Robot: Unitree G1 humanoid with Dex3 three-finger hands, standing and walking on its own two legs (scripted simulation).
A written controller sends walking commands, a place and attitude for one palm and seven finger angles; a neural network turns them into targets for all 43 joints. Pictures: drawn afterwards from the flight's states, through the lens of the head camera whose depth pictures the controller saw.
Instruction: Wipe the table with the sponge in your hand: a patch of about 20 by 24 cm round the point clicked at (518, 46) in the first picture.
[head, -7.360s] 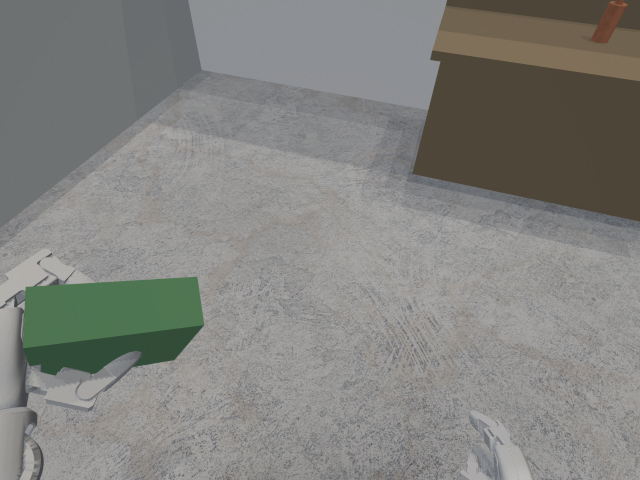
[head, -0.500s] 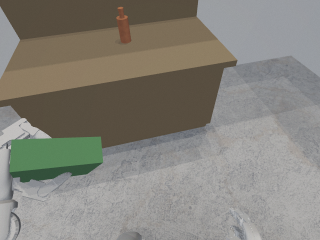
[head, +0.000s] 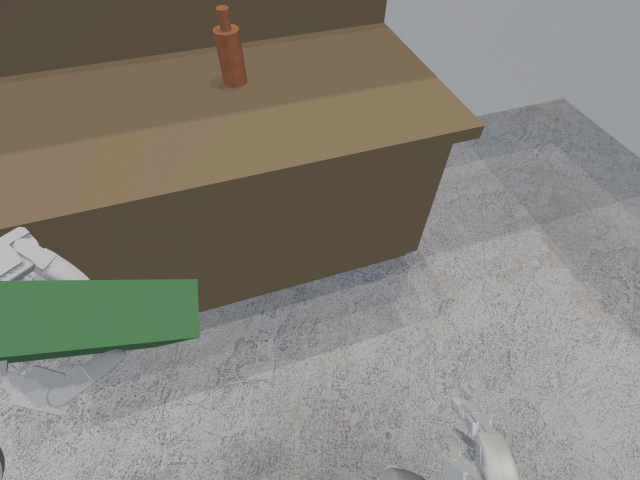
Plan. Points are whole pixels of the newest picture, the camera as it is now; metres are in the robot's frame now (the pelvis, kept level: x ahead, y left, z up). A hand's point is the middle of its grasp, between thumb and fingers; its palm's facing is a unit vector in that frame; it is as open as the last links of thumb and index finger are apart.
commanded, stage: take the last steps up to it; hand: left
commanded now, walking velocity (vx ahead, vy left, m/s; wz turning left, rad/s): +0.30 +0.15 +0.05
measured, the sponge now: (124, 320) +0.23 +0.19 +0.16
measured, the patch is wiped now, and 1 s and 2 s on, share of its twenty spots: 0.00 0.00 0.00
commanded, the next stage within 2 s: come to a stop and stand still in 1.34 s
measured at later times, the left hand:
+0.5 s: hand (36, 228) +0.31 +0.29 +0.19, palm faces +0.40 -0.77 -0.49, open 9.3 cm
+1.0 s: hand (54, 170) +0.41 +0.33 +0.17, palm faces +0.43 -0.74 -0.51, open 9.3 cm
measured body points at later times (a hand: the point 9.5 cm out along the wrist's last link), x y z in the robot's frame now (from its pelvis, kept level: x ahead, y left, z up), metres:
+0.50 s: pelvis +0.11 +0.05 -0.01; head +0.14 +0.05 +0.44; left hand +0.28 +0.33 +0.21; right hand +0.27 -0.21 -0.09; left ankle +0.15 +0.20 -0.74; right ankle +0.08 -0.07 -0.74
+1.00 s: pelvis +0.20 +0.08 +0.00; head +0.23 +0.04 +0.45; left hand +0.38 +0.37 +0.19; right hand +0.36 -0.15 -0.12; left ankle +0.17 +0.22 -0.64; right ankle +0.20 +0.01 -0.74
